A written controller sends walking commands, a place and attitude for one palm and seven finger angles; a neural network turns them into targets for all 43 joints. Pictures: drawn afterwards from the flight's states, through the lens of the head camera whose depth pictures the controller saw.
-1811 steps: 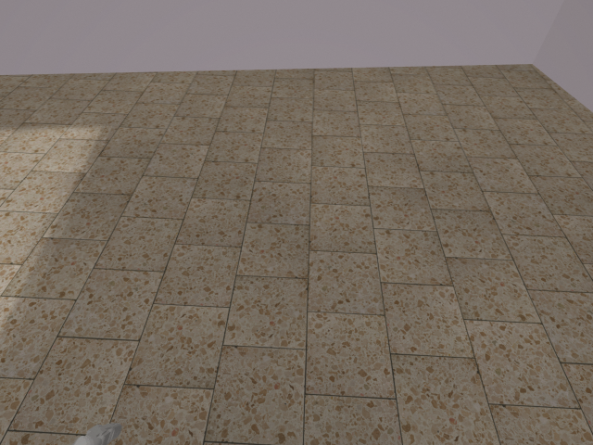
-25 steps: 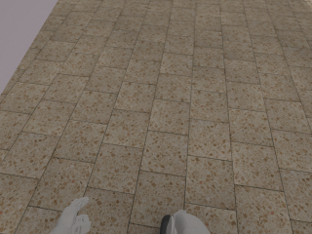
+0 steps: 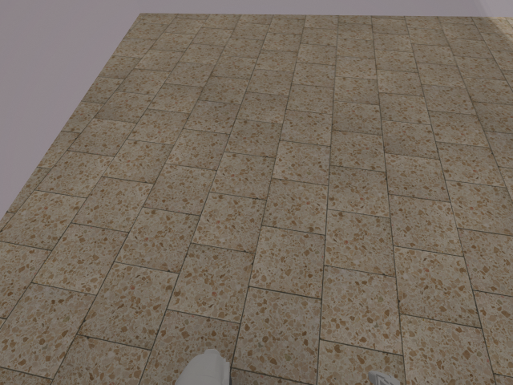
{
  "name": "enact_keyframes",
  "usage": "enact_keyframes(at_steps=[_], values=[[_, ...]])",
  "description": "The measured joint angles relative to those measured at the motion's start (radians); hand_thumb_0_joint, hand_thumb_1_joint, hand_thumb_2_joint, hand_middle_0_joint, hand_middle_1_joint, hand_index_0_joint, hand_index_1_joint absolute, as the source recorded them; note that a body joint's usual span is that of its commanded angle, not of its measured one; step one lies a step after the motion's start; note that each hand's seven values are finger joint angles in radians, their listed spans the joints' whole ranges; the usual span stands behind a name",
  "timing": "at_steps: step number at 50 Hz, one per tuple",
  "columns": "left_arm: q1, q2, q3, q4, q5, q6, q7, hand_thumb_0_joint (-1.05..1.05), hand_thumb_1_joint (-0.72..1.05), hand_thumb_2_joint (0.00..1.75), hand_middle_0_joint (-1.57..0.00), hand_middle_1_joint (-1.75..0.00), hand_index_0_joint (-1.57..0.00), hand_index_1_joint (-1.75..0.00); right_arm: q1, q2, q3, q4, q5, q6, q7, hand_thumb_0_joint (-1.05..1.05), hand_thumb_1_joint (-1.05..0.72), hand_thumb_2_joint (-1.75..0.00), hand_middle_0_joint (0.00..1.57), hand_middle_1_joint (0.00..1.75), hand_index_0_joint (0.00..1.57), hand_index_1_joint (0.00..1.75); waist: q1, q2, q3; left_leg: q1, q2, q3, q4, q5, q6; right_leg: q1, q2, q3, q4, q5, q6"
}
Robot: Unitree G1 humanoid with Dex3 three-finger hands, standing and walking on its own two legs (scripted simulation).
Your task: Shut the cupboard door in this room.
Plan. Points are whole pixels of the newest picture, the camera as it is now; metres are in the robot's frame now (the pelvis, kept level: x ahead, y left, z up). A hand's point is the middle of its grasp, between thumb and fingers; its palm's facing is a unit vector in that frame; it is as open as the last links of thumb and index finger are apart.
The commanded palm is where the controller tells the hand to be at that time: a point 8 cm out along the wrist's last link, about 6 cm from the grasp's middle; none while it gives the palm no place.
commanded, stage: walk around to get in front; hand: left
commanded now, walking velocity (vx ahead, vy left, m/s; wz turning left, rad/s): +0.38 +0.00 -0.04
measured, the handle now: out of the picture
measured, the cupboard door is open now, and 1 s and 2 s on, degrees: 82 82 82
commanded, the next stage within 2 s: walk to a spot facing it in 1.18 s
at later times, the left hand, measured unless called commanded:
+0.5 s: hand (198, 262) +0.36 +0.18 -0.16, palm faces -0.08 -0.97 -0.23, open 7.3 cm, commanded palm none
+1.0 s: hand (209, 255) +0.40 +0.17 -0.20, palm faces +0.08 -0.99 -0.14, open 7.3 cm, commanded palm none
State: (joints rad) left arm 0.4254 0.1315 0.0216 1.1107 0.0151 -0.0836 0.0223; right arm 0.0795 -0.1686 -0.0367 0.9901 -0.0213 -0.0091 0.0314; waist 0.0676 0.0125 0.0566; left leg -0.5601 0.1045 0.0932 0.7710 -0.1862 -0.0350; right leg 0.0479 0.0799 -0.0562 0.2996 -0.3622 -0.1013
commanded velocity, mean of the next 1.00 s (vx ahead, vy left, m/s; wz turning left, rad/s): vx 0.38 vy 0.00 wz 0.01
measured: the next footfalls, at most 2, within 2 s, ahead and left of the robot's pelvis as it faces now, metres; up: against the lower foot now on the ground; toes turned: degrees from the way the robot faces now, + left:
left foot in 0.10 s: +0.18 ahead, +0.12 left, +0.00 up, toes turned +7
right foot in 0.54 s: +0.39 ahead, -0.16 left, +0.00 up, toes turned -13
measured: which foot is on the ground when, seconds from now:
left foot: up 0.00-0.08, down 0.10-0.54, up 0.56-0.94, down 0.96-1.00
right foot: down 0.00-0.10, up 0.12-0.52, down 0.54-0.96, up 0.98-1.00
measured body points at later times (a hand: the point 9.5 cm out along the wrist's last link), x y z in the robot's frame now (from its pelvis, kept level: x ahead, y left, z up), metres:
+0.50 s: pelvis +0.24 -0.01 +0.00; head +0.26 -0.02 +0.45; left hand +0.37 +0.23 -0.14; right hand +0.14 -0.23 -0.16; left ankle +0.14 +0.12 -0.74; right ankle +0.35 -0.15 -0.72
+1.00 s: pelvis +0.45 +0.00 -0.01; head +0.47 +0.03 +0.43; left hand +0.40 +0.22 -0.18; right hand +0.55 -0.25 -0.14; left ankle +0.52 +0.10 -0.74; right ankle +0.36 -0.14 -0.71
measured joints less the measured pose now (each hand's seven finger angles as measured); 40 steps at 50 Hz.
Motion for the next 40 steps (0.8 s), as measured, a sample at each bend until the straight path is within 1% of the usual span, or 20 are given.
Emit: enact_keyframes(at_steps=[2,4,5,6,8,9,11,13,15,19,22,26,27,28,30,32,33,35,37,40], values=[[0.031,-0.007,-0.003,0.021,0.0,0.003,0.002,0.0,0.91,0.89,-0.2,-0.3,-0.2,-0.29,-0.023,0.006,0.005,-0.003,0.0,-0.007,-0.002,0.0,-0.91,-0.9,0.2,0.29,0.2,0.3,0.009,-0.016,0.012,0.046,-0.032,0.024,-0.08,-0.021,0.021,0.028,-0.013,0.006,0.017,-0.04,0.012],[0.062,-0.014,-0.006,0.049,-0.002,0.009,0.001,0.0,0.91,0.89,-0.2,-0.3,-0.2,-0.29,-0.032,0.011,0.009,-0.01,-0.002,-0.026,-0.008,0.0,-0.91,-0.9,0.2,0.29,0.2,0.3,0.002,-0.026,0.018,0.12,-0.066,0.052,-0.172,0.012,0.053,0.02,-0.026,0.005,0.122,-0.095,0.026],[0.077,-0.021,-0.006,0.062,-0.006,0.013,-0.002,0.0,0.91,0.89,-0.2,-0.3,-0.2,-0.29,-0.029,0.01,0.01,-0.016,-0.006,-0.04,-0.011,0.0,-0.91,-0.9,0.2,0.29,0.2,0.3,-0.005,-0.017,0.014,0.153,-0.065,0.05,-0.192,0.051,0.083,-0.023,-0.025,0.001,0.253,-0.115,0.038],[0.076,-0.021,-0.008,0.074,-0.011,0.021,-0.005,0.0,0.91,0.89,-0.2,-0.3,-0.21,-0.29,-0.024,0.015,0.008,-0.019,-0.008,-0.053,-0.016,0.0,-0.91,-0.9,0.2,0.29,0.2,0.3,-0.013,-0.023,0.018,0.16,-0.067,0.056,-0.158,0.022,0.097,-0.093,-0.034,0.006,0.447,-0.126,0.049],[0.06,-0.018,-0.004,0.081,-0.013,0.035,-0.008,0.0,0.91,0.89,-0.2,-0.3,-0.21,-0.29,0.003,0.022,0.007,-0.015,-0.001,-0.065,-0.021,0.0,-0.91,-0.9,0.2,0.29,0.2,0.3,-0.017,-0.038,0.021,0.207,-0.071,0.078,-0.135,-0.066,0.101,-0.239,-0.055,0.028,0.785,-0.122,0.058],[0.046,-0.014,0.001,0.078,-0.01,0.041,-0.009,0.0,0.91,0.89,-0.2,-0.3,-0.21,-0.29,0.024,0.024,0.006,-0.009,0.002,-0.067,-0.025,0.0,-0.91,-0.9,0.2,0.29,0.2,0.3,-0.021,-0.041,0.016,0.238,-0.072,0.085,-0.15,-0.089,0.096,-0.304,-0.07,0.027,0.883,-0.098,0.063],[0.002,-0.002,0.011,0.057,0.0,0.052,-0.017,0.01,0.91,0.89,-0.2,-0.3,-0.2,-0.29,0.075,0.027,0.001,0.013,0.004,-0.069,-0.034,0.0,-0.91,-0.9,0.2,0.29,0.2,0.3,-0.033,-0.041,0.009,0.3,-0.075,0.087,-0.203,-0.095,0.08,-0.417,-0.111,0.018,0.957,-0.044,0.076],[-0.049,0.011,0.02,0.018,0.008,0.06,-0.022,0.01,0.91,0.89,-0.2,-0.3,-0.2,-0.29,0.125,0.016,-0.023,0.031,0.012,-0.075,-0.053,-0.02,-0.94,-0.9,0.21,0.3,0.2,0.3,-0.043,-0.042,0.003,0.352,-0.081,0.086,-0.257,-0.091,0.08,-0.511,-0.153,0.019,0.93,0.003,0.089],[-0.103,0.023,0.028,-0.024,0.011,0.065,-0.026,0.0,0.91,0.89,-0.2,-0.3,-0.2,-0.29,0.173,-0.002,-0.025,0.058,0.009,-0.068,-0.051,-0.02,-0.95,-0.9,0.21,0.3,0.2,0.3,-0.046,-0.042,-0.002,0.397,-0.083,0.085,-0.304,-0.092,0.078,-0.578,-0.19,0.019,0.849,0.053,0.101],[-0.2,0.052,0.043,-0.082,0.012,0.072,-0.029,0.01,0.93,0.89,-0.19,-0.3,-0.2,-0.29,0.257,-0.014,-0.027,0.101,0.005,-0.053,-0.042,-0.01,-0.95,-0.9,0.2,0.29,0.2,0.3,-0.061,-0.038,-0.006,0.477,-0.077,0.086,-0.371,-0.109,0.059,-0.621,-0.231,-0.002,0.615,0.157,0.123],[-0.258,0.075,0.049,-0.105,0.01,0.07,-0.038,0.01,0.93,0.89,-0.19,-0.3,-0.2,-0.29,0.302,-0.01,-0.026,0.118,0.0,-0.048,-0.037,-0.01,-0.93,-0.9,0.2,0.29,0.2,0.3,-0.088,-0.029,0.001,0.524,-0.061,0.09,-0.383,-0.144,0.035,-0.593,-0.226,-0.026,0.457,0.186,0.125],[-0.305,0.096,0.047,-0.125,0.011,0.051,-0.043,0.0,0.93,0.9,-0.19,-0.3,-0.2,-0.29,0.355,0.0,-0.023,0.136,-0.002,-0.039,-0.032,0.0,-0.92,-0.9,0.2,0.29,0.2,0.3,-0.115,-0.013,0.004,0.561,-0.022,0.095,-0.316,-0.238,-0.008,-0.487,-0.179,-0.073,0.289,0.183,0.102],[-0.312,0.101,0.045,-0.129,0.014,0.035,-0.043,0.0,0.92,0.9,-0.19,-0.3,-0.2,-0.29,0.367,0.005,-0.022,0.142,0.002,-0.036,-0.029,0.0,-0.92,-0.9,0.2,0.29,0.2,0.3,-0.116,-0.015,0.004,0.539,-0.009,0.09,-0.233,-0.272,-0.009,-0.461,-0.172,-0.08,0.261,0.23,0.082],[-0.321,0.097,0.046,-0.13,0.014,0.019,-0.039,0.0,0.92,0.9,-0.19,-0.3,-0.2,-0.29,0.362,0.007,-0.02,0.15,0.006,-0.027,-0.026,0.0,-0.92,-0.9,0.2,0.29,0.2,0.3,-0.113,-0.009,0.013,0.489,0.001,0.065,-0.087,-0.298,-0.001,-0.466,-0.166,-0.085,0.301,0.229,0.069],[-0.325,0.081,0.039,-0.128,0.007,0.003,-0.033,0.0,0.92,0.89,-0.19,-0.3,-0.2,-0.29,0.338,0.006,-0.018,0.153,0.013,-0.009,-0.024,0.0,-0.92,-0.9,0.2,0.29,0.2,0.3,-0.116,0.002,0.03,0.362,-0.007,-0.007,0.229,-0.31,0.023,-0.44,-0.161,-0.101,0.344,0.157,0.062],[-0.307,0.061,0.032,-0.12,0.003,0.006,-0.028,0.0,0.92,0.89,-0.19,-0.3,-0.2,-0.29,0.307,0.005,-0.021,0.144,0.012,-0.001,-0.021,0.0,-0.91,-0.9,0.2,0.29,0.2,0.3,-0.111,0.007,0.028,0.249,-0.006,-0.025,0.41,-0.249,0.033,-0.389,-0.155,-0.113,0.317,0.121,0.066],[-0.293,0.051,0.028,-0.114,0.002,0.008,-0.026,0.0,0.91,0.89,-0.19,-0.3,-0.2,-0.29,0.288,0.004,-0.022,0.136,0.009,0.001,-0.02,0.0,-0.91,-0.9,0.2,0.29,0.2,0.3,-0.107,0.007,0.023,0.2,0.0,-0.025,0.445,-0.213,0.033,-0.363,-0.152,-0.116,0.292,0.122,0.073],[-0.257,0.033,0.028,-0.097,0.002,0.012,-0.016,-0.01,0.92,0.89,-0.2,-0.3,-0.2,-0.29,0.247,0.003,-0.025,0.112,0.004,0.004,-0.018,0.01,-0.91,-0.9,0.2,0.29,0.2,0.3,-0.102,0.005,0.013,0.121,0.016,-0.022,0.438,-0.162,0.027,-0.315,-0.146,-0.122,0.242,0.124,0.075],[-0.224,0.039,0.039,-0.079,0.003,0.014,-0.004,-0.01,0.95,0.89,-0.2,-0.3,-0.21,-0.3,0.212,0.005,-0.028,0.084,0.002,0.003,-0.015,0.0,-0.91,-0.9,0.2,0.29,0.19,0.3,-0.097,0.002,0.0,0.068,0.032,-0.019,0.361,-0.13,0.014,-0.271,-0.14,-0.132,0.194,0.124,0.076],[-0.177,0.05,0.037,-0.049,0.009,0.019,-0.008,-0.01,0.95,0.89,-0.2,-0.3,-0.21,-0.3,0.162,0.004,-0.034,0.05,0.0,0.002,-0.011,0.0,-0.92,-0.9,0.2,0.29,0.19,0.3,-0.088,-0.006,-0.012,0.041,0.047,-0.002,0.182,-0.077,0.0,-0.212,-0.137,-0.149,0.14,0.114,0.086]])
